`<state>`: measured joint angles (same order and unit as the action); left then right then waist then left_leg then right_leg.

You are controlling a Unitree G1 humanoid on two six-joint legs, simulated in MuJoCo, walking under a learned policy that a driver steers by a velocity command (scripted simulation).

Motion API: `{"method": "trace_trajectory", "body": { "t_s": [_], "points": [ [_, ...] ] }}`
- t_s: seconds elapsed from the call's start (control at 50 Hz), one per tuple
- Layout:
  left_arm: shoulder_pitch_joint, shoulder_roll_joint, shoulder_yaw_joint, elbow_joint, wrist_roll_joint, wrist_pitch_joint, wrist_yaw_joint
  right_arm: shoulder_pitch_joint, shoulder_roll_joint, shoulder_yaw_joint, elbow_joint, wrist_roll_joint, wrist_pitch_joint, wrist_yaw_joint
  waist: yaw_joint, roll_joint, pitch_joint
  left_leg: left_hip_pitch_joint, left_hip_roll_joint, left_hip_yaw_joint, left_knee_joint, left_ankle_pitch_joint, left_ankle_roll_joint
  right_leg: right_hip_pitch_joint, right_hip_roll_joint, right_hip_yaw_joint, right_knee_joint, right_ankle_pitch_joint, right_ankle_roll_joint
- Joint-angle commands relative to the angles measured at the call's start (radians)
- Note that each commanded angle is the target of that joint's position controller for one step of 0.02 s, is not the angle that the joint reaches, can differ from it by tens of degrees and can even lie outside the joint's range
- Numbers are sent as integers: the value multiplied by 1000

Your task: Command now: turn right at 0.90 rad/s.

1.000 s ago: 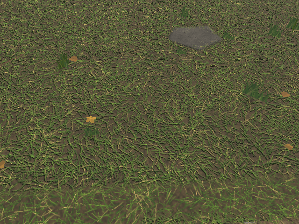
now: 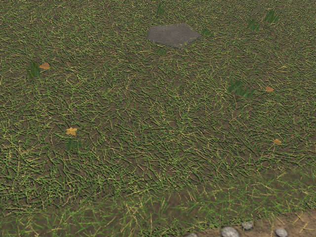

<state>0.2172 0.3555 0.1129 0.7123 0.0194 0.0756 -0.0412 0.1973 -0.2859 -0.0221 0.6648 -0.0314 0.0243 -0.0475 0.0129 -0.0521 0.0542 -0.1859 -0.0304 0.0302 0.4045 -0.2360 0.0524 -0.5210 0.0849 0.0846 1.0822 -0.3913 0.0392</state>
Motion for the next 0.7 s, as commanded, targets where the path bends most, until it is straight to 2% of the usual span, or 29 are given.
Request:
{"method": "trace_trajectory", "body": {
  "t_s": [0.02,0.08,0.18,0.24,0.26,0.28,0.3,0.32,0.34,0.36,0.38,0.4,0.42,0.46,0.52,0.62,0.7],
  "points": [
    [-5,70,7,-65,-8,3,-19,-9,-120,-31,-72,-1,-18,-3,-16,188,-47,132,249,-106,-85,451,124,-99,-58,-58,59,12,25],
    [-80,49,-7,-102,-9,10,-27,70,-144,-46,-48,-1,-18,0,-61,202,-57,222,299,-81,-62,520,143,-113,-85,-84,-41,-12,33],
    [-129,17,-21,-145,-21,16,-38,59,-165,-62,-43,-4,-23,23,-57,224,-76,158,327,37,-16,555,121,54,-99,-153,-235,-43,-1],
    [-131,7,-26,-157,-19,13,-30,81,-180,-69,-24,7,-24,35,-60,251,-97,111,325,59,52,594,101,177,-57,-180,-385,-64,-34],
    [-100,3,-27,-147,-13,7,-21,81,-184,-69,-12,19,-23,36,-41,244,-101,92,318,54,89,591,90,232,-41,-171,-481,-35,-50],
    [-33,-2,-30,-121,0,-5,-9,64,-179,-65,-4,32,-16,38,6,201,-115,42,294,74,155,539,57,341,-29,-160,-663,114,-66],
    [30,45,-23,-97,22,-22,8,89,-140,-51,2,39,-12,42,29,78,-159,-91,255,108,267,378,0,532,-122,-32,-792,266,-86],
    [58,108,-28,-113,20,-43,24,106,28,2,-58,15,-9,58,14,-231,-244,-365,143,161,455,-366,-77,747,-462,348,-814,428,-175],
    [166,157,-3,-71,-6,-40,37,78,-70,-20,-41,-13,11,52,106,-181,-260,-378,100,49,556,-409,-63,643,-523,353,-831,229,-303],
    [146,115,-19,-53,3,-38,38,16,-125,-40,-45,-4,19,62,99,-128,-143,-439,113,-13,607,-337,-43,597,-462,303,-891,-139,-287],
    [76,83,-35,-49,8,-38,39,-4,-140,-49,-39,12,16,82,71,-145,-32,-481,102,-33,606,-257,-32,520,-409,247,-952,-318,-237],
    [21,69,-44,-59,12,-47,44,14,-159,-63,-13,20,9,99,46,-149,24,-492,79,-65,608,-171,-30,497,-360,194,-989,-313,-185],
    [20,61,-50,-52,9,-66,51,54,-165,-72,17,12,4,110,30,-142,49,-496,67,-79,628,-91,-29,489,-336,129,-1004,-243,-159],
    [34,52,-52,-35,10,-102,51,102,-128,-72,56,11,-4,115,4,-86,30,-532,59,-89,701,-1,-22,523,-330,48,-1000,-148,-126],
    [56,40,-49,-17,9,-135,50,62,-96,-71,56,17,-7,119,3,-57,53,-625,79,-87,743,77,-37,526,-344,-22,-1021,-116,-125],
    [121,39,-44,30,13,-160,57,-7,-74,-72,41,6,-3,128,7,-14,83,-765,108,-91,758,152,-62,550,-386,-102,-1029,-66,-156],
    [161,32,-43,76,18,-178,59,-87,-67,-63,13,1,-4,140,11,-1,126,-819,130,-44,702,187,-19,586,-384,-201,-1047,-3,-147]
  ]
}}
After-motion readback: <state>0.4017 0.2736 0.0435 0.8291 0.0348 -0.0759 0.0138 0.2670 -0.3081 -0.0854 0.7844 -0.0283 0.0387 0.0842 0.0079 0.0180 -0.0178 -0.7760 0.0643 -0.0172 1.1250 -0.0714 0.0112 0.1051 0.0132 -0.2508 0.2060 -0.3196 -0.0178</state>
